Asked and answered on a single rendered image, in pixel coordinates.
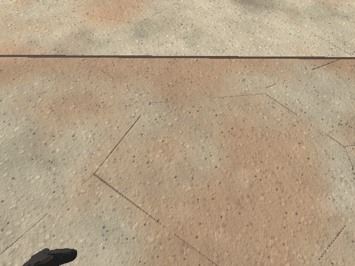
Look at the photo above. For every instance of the robot left hand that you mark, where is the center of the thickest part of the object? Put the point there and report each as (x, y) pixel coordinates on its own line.
(55, 257)

